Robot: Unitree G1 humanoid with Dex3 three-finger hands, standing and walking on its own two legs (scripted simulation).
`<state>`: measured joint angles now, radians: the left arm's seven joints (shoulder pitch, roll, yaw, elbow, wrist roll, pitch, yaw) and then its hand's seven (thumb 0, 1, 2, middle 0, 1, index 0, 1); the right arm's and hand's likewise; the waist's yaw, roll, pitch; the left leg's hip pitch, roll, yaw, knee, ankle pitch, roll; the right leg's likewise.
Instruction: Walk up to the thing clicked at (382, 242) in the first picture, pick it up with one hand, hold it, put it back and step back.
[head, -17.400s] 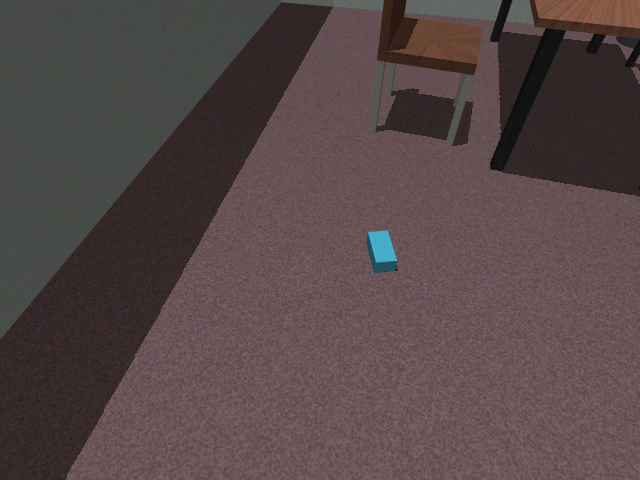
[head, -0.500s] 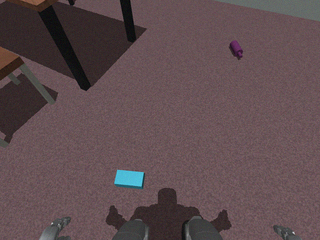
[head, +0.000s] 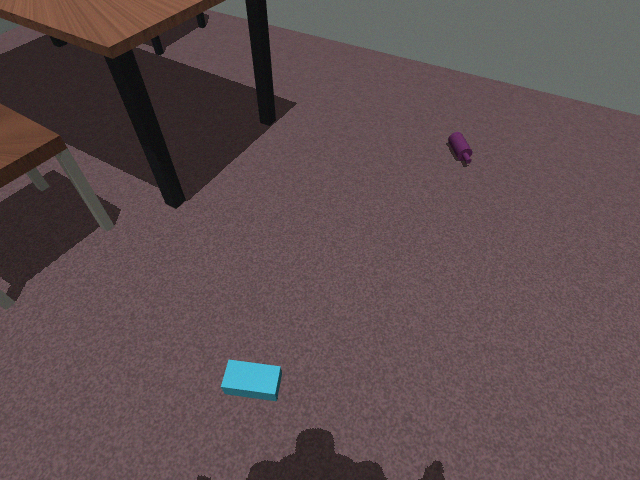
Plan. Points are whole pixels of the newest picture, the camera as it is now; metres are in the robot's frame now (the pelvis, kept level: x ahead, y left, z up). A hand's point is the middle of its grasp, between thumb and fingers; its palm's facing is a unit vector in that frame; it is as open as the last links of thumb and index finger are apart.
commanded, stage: walk up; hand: left
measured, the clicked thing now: (252, 380) +0.49 +0.22 -0.73
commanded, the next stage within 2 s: stand in 0.96 s
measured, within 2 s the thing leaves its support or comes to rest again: neither
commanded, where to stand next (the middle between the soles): +0.10 +0.00 m, yaw -3 degrees
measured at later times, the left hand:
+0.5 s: hand out of the picture +0.12 +0.25 -0.14, palm faces -0.06 -0.94 -0.35, open 7.4 cm
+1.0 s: hand out of the picture +0.14 +0.24 -0.14, palm faces -0.09 -0.93 -0.34, open 7.4 cm
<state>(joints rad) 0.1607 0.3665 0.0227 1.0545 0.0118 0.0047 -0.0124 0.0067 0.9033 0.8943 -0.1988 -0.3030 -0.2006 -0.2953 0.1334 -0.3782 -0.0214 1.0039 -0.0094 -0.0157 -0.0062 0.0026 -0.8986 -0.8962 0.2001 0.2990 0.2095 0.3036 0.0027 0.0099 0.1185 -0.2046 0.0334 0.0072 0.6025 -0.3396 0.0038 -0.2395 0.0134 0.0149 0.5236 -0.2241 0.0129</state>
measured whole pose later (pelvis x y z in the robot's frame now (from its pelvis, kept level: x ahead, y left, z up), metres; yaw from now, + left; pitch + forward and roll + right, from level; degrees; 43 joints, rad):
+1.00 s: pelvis +0.03 +0.00 +0.01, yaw -3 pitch -3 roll +0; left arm 0.07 0.34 0.00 1.11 0.01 -0.01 0.00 0.01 0.90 0.89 -0.20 -0.30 -0.20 -0.30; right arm 0.10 -0.35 -0.03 1.11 -0.01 -0.01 0.00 0.00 -0.90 -0.90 0.20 0.30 0.21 0.30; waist -0.03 0.00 0.07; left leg -0.06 0.02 0.06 0.38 -0.27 0.00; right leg -0.16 0.00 0.07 0.42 -0.21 0.02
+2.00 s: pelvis +0.01 -0.01 +0.02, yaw -1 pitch -2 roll +0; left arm 0.11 0.35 0.00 1.11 0.00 -0.01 -0.01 0.00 0.90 0.89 -0.20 -0.30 -0.20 -0.30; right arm 0.12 -0.35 -0.02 1.14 -0.01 0.00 0.01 0.00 -0.90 -0.90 0.20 0.30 0.21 0.30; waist -0.01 0.00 0.06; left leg -0.10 0.03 0.03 0.35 -0.22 -0.02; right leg -0.18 0.01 0.03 0.36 -0.15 0.00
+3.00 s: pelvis -0.23 +0.00 +0.00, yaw -2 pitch -1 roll +1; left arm 0.13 0.35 0.08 0.77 0.05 0.07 0.01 0.01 0.90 0.89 -0.20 -0.30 -0.20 -0.30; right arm 0.18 -0.41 -0.05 0.87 -0.01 0.03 -0.05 0.00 -0.90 -0.90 0.20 0.30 0.21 0.30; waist 0.00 0.01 0.15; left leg -0.35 -0.06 -0.07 0.94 -0.52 -0.02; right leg -0.34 -0.01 -0.02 0.62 -0.27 -0.03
